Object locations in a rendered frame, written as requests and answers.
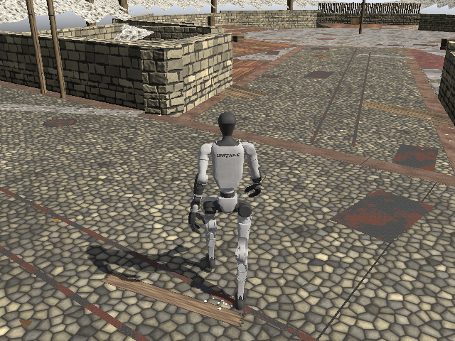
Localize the robot thigh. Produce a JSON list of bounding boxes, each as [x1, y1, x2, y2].
[[235, 200, 252, 262], [203, 197, 218, 232]]

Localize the right robot forearm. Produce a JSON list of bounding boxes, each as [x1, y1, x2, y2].
[[252, 169, 262, 189]]

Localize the robot right upper arm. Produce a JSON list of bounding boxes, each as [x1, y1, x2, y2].
[[242, 142, 260, 179]]

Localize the robot right thigh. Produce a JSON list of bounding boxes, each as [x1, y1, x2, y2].
[[235, 200, 252, 262]]

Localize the robot left upper arm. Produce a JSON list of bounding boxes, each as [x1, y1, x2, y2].
[[197, 143, 213, 184]]

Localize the left robot forearm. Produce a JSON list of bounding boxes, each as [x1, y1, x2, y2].
[[190, 173, 204, 213]]

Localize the robot right hand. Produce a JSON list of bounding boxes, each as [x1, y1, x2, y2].
[[245, 185, 261, 197]]

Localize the robot left thigh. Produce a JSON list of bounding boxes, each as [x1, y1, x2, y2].
[[203, 197, 218, 232]]

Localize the robot left hand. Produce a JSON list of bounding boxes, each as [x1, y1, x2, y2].
[[188, 212, 205, 234]]

